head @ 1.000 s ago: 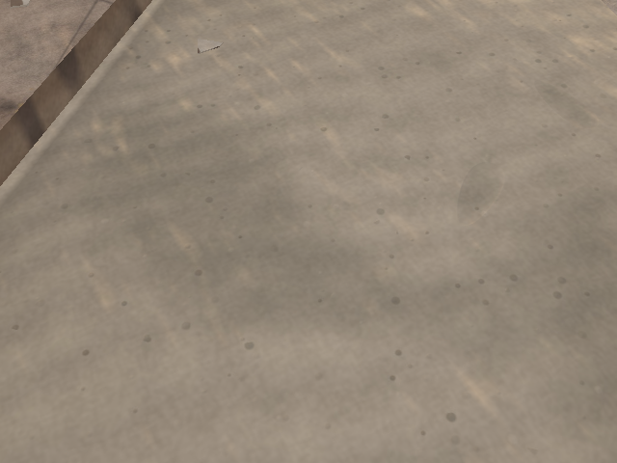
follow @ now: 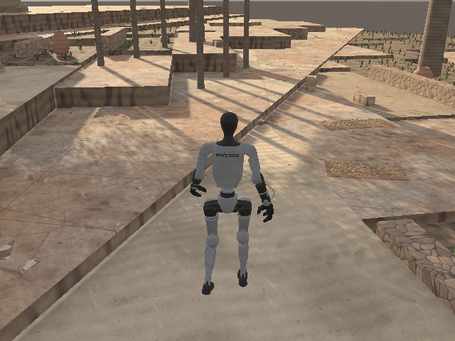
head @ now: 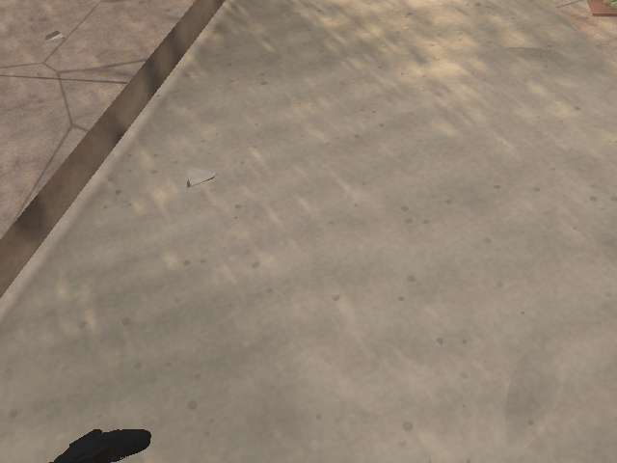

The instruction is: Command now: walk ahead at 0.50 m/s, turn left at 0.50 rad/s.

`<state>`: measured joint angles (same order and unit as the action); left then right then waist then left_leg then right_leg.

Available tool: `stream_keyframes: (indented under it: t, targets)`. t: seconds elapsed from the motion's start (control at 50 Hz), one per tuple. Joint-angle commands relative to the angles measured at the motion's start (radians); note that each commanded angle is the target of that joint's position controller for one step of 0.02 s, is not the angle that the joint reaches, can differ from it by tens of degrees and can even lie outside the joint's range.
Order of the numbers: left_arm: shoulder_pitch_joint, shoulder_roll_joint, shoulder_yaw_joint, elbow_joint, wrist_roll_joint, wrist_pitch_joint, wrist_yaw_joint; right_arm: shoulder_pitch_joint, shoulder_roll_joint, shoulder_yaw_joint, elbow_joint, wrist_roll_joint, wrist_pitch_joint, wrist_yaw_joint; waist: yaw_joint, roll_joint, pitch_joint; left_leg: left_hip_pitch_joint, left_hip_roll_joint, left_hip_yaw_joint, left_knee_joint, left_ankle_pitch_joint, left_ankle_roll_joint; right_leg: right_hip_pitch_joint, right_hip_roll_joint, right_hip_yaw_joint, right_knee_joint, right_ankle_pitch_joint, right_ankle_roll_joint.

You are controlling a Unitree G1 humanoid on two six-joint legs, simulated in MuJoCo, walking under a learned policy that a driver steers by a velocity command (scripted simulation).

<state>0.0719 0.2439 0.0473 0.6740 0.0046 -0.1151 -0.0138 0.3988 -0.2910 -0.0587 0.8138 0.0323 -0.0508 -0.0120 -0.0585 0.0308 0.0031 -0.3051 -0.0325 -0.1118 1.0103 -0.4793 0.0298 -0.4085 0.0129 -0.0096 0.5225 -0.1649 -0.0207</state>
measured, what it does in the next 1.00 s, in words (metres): walks ahead, turning left: left foot, then right foot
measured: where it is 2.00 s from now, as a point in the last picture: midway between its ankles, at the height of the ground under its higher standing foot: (223, 250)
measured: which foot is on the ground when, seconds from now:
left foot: up 0.00-0.42, down 0.44-1.00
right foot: down 0.00-0.42, up 0.44-0.96, down 0.98-1.00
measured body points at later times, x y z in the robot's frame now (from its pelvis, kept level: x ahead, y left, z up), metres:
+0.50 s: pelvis +0.24 +0.08 -0.01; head +0.28 +0.10 +0.43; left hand +0.21 +0.37 -0.14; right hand +0.51 -0.11 -0.09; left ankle +0.30 +0.18 -0.73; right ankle +0.11 -0.11 -0.65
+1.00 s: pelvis +0.53 +0.13 -0.01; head +0.56 +0.14 +0.44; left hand +0.65 +0.43 -0.10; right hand +0.66 -0.14 -0.13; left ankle +0.31 +0.18 -0.71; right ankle +0.67 +0.09 -0.73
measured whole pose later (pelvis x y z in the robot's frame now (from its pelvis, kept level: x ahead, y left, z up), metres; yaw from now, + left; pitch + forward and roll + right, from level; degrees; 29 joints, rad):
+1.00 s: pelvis +0.53 +0.13 -0.01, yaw +17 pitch +3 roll +1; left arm 0.09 0.28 0.04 0.72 -0.01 -0.09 -0.06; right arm 0.35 -0.31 -0.07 0.80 0.00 -0.04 -0.02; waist -0.04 0.00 0.01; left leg 0.01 -0.01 0.05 0.54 -0.47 0.02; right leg -0.52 0.02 -0.03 0.56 -0.10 -0.08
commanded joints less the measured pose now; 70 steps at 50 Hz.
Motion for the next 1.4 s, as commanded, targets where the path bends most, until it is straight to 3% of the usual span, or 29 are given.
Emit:
stream_keyframes:
  t: [0.02,0.06,0.12,0.24,0.34,0.38,0.42,0.44,0.46,0.48,0.5,0.52,0.54,0.56,0.66,0.76,0.86,0.92,0.96,0.98,1.0,1.02,1.04,1.06,1.08,1.1,1.18,1.28,1.4]
  targets:
    - [0.180,0.109,0.038,0.009,-0.002,0.010,0.006,-0.072,-0.115,-0.028,-0.115,-0.002,-0.012,0.001,0.110,-0.118,-0.062,-0.475,0.116,-0.007,0.234,0.096,-0.011,0.439,-0.330,0.395,-0.263,-0.107,-0.172]
    - [0.122,0.094,0.034,0.021,0.005,0.006,0.003,-0.072,-0.080,-0.031,-0.122,-0.003,0.008,0.009,0.064,-0.156,-0.003,-0.397,0.156,-0.001,0.179,0.165,-0.018,0.294,-0.280,0.253,-0.328,-0.004,-0.155]
    - [0.122,0.125,0.049,0.047,0.005,-0.009,0.005,-0.100,-0.050,-0.026,-0.148,-0.008,0.025,0.012,0.050,-0.120,0.012,-0.404,0.167,0.006,0.127,0.247,-0.036,0.256,-0.281,0.133,-0.374,0.141,-0.176]
    - [0.162,0.182,0.064,0.091,-0.001,0.004,0.019,-0.263,-0.027,-0.011,-0.203,-0.011,0.015,0.042,0.102,-0.085,0.042,-0.387,0.153,0.064,-0.190,0.498,-0.029,0.316,-0.264,-0.060,-0.376,0.228,-0.148]
    - [0.217,0.230,0.078,0.125,-0.026,0.031,0.020,-0.380,-0.041,-0.012,-0.269,-0.009,0.018,0.067,0.130,-0.088,0.081,-0.377,0.127,0.132,-0.336,0.405,0.020,0.445,-0.310,-0.121,-0.325,0.279,-0.114]
    - [0.210,0.259,0.087,0.127,-0.035,0.044,0.023,-0.347,-0.070,-0.027,-0.278,-0.014,0.023,0.070,0.093,-0.117,0.042,-0.278,0.071,0.188,-0.359,0.298,0.060,0.480,-0.311,-0.159,-0.208,0.569,-0.092]
    - [0.196,0.260,0.084,0.123,-0.042,0.058,0.030,-0.106,-0.146,-0.075,-0.220,-0.012,0.029,0.060,-0.047,-0.101,-0.095,0.069,-0.029,0.237,-0.442,0.328,0.121,0.405,-0.259,-0.220,0.134,0.776,-0.049]
    - [0.216,0.212,0.064,0.106,-0.015,0.053,0.033,0.062,-0.234,-0.110,-0.181,-0.008,0.039,0.039,-0.111,0.014,-0.191,0.388,0.074,0.043,-0.460,0.351,0.180,0.149,-0.217,-0.224,0.450,0.479,0.001]
    - [0.299,0.070,0.015,0.040,0.021,0.025,0.017,0.014,-0.346,-0.118,-0.195,-0.002,0.026,0.036,0.023,0.279,-0.282,0.678,0.324,-0.543,-0.581,0.163,0.368,-0.294,-0.011,-0.111,0.787,-0.415,0.057]
    - [0.185,0.157,0.028,0.035,-0.017,-0.011,0.005,0.048,-0.252,-0.091,-0.222,-0.008,0.010,0.042,-0.064,0.144,-0.374,0.703,0.365,-0.701,-0.712,0.065,0.374,-0.392,-0.015,0.095,0.877,-0.422,0.038]
    - [0.114,0.197,0.038,0.017,-0.052,-0.025,-0.001,0.018,-0.192,-0.071,-0.204,-0.019,-0.003,0.046,-0.065,0.090,-0.234,0.609,0.347,-0.549,-0.719,0.158,0.322,-0.456,-0.059,0.087,0.857,-0.322,0.015]
    - [0.114,0.179,0.031,0.024,-0.039,-0.030,0.005,-0.041,-0.161,-0.060,-0.207,-0.017,-0.009,0.045,-0.020,0.015,-0.163,0.464,0.309,-0.426,-0.710,0.263,0.288,-0.409,-0.105,0.081,0.773,-0.234,0.005]
    - [0.119,0.181,0.034,0.039,-0.014,-0.026,0.012,-0.113,-0.125,-0.047,-0.216,-0.021,-0.009,0.041,0.021,-0.005,-0.108,0.327,0.273,-0.322,-0.715,0.384,0.262,-0.337,-0.139,0.077,0.692,-0.183,0.012]
    - [0.144,0.183,0.039,0.048,-0.009,-0.014,0.010,-0.153,-0.101,-0.037,-0.228,-0.035,-0.011,0.037,0.056,0.018,-0.094,0.236,0.250,-0.267,-0.738,0.468,0.253,-0.262,-0.161,0.085,0.653,-0.148,0.016]
    - [0.100,0.125,0.025,0.041,0.005,0.027,0.012,-0.129,-0.129,-0.039,-0.185,-0.031,-0.030,0.020,0.063,0.010,-0.028,0.118,0.210,-0.116,-0.822,0.623,0.253,-0.248,-0.152,0.054,0.446,0.025,0.069]
    - [-0.037,0.094,0.007,0.020,-0.013,0.019,-0.008,-0.078,-0.140,-0.036,-0.136,-0.028,-0.031,0.010,-0.001,0.035,0.021,0.153,0.181,-0.010,-0.846,0.505,0.188,-0.216,-0.112,0.023,0.139,0.317,0.055]
    - [-0.124,0.106,0.004,-0.024,-0.026,0.015,-0.039,-0.021,-0.151,-0.042,-0.073,-0.028,-0.025,0.012,-0.035,0.026,0.074,0.340,0.263,0.009,-0.813,0.534,0.172,-0.304,-0.090,0.027,0.040,0.241,-0.006]
    - [-0.087,0.122,0.010,-0.033,-0.024,0.014,-0.056,-0.043,-0.170,-0.050,-0.064,-0.026,-0.010,0.001,0.000,0.044,0.041,0.416,0.281,0.055,-0.717,0.805,0.136,-0.243,-0.046,0.001,0.018,0.104,-0.054]
    - [0.084,0.174,0.040,0.007,-0.016,0.019,-0.050,-0.078,-0.181,-0.050,-0.075,-0.029,0.003,-0.009,0.096,0.056,-0.082,0.402,0.237,0.120,-0.487,1.149,0.094,0.014,0.037,-0.067,0.003,0.081,-0.097]
    - [0.228,0.225,0.064,0.038,-0.015,0.023,-0.041,-0.079,-0.166,-0.041,-0.088,-0.035,0.004,-0.018,0.161,0.022,-0.172,0.263,0.199,0.158,-0.266,1.083,0.055,0.264,0.006,0.004,0.008,0.137,-0.137]
    - [0.340,0.336,0.091,0.039,-0.010,0.027,-0.031,0.023,-0.088,-0.012,-0.126,-0.055,-0.017,-0.013,0.138,-0.184,-0.317,-0.126,0.069,0.183,0.135,0.621,-0.020,0.664,-0.244,0.433,0.017,0.116,-0.302]
    - [0.368,0.282,0.077,0.052,-0.031,0.029,-0.033,0.017,-0.059,0.004,-0.118,-0.052,-0.044,0.002,0.146,-0.275,-0.407,-0.372,-0.062,0.050,0.334,-0.063,-0.049,0.825,-0.348,0.822,-0.173,-0.054,-0.394]
    - [0.334,0.232,0.061,0.043,-0.031,0.033,-0.028,-0.071,-0.134,-0.011,-0.144,-0.014,-0.070,0.020,0.173,-0.190,-0.295,-0.482,0.010,-0.027,0.383,-0.025,-0.026,0.762,-0.323,0.737,-0.211,-0.184,-0.336]
    - [0.274,0.211,0.055,0.024,-0.024,0.037,-0.023,-0.156,-0.139,-0.008,-0.171,0.000,-0.084,0.024,0.162,-0.109,-0.178,-0.494,0.055,-0.006,0.333,0.055,-0.012,0.615,-0.287,0.611,-0.225,-0.166,-0.298]
    - [0.218,0.192,0.047,0.012,-0.017,0.040,-0.021,-0.193,-0.134,-0.009,-0.180,-0.020,-0.088,0.021,0.124,-0.031,-0.081,-0.463,0.089,0.009,0.234,0.107,-0.011,0.451,-0.251,0.520,-0.248,-0.075,-0.278]
    - [0.181,0.169,0.038,-0.001,-0.009,0.039,-0.017,-0.190,-0.141,-0.017,-0.181,-0.041,-0.082,0.014,0.088,-0.035,-0.052,-0.393,0.119,0.010,0.153,0.146,-0.018,0.346,-0.220,0.460,-0.269,0.023,-0.266]
    - [0.164,0.189,0.044,-0.014,-0.011,0.037,-0.001,-0.157,-0.100,-0.012,-0.184,-0.053,-0.048,0.003,0.041,-0.086,-0.026,-0.310,0.121,0.046,-0.007,0.217,-0.075,0.175,-0.158,0.341,-0.312,0.228,-0.278]
    - [0.239,0.213,0.054,0.016,-0.028,0.052,0.022,-0.343,-0.051,0.008,-0.223,-0.047,-0.055,0.007,0.112,-0.103,-0.008,-0.224,0.058,0.061,-0.371,0.527,-0.105,0.125,-0.083,0.266,-0.283,0.178,-0.205]
    - [0.320,0.197,0.047,0.060,-0.023,0.068,0.027,-0.416,-0.090,-0.004,-0.238,-0.031,-0.081,0.037,0.141,-0.133,-0.001,-0.198,0.045,0.050,-0.530,0.495,-0.050,0.316,-0.170,0.375,-0.175,0.150,-0.178]
Keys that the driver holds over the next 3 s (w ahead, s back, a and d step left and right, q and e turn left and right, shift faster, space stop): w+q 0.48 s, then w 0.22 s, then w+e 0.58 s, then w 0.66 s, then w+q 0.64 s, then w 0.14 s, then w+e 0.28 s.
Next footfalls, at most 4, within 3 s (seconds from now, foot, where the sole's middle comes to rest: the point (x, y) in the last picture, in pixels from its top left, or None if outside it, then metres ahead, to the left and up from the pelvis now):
0.44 left None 0.34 0.19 -0.77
0.98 right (270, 364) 0.71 0.10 -0.77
1.46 left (174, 286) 0.95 0.34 -0.77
1.96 right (267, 201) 1.23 0.10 -0.77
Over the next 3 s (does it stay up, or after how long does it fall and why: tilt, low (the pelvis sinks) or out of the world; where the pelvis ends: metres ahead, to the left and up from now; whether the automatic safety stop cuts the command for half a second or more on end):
stays up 1.60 0.29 0.00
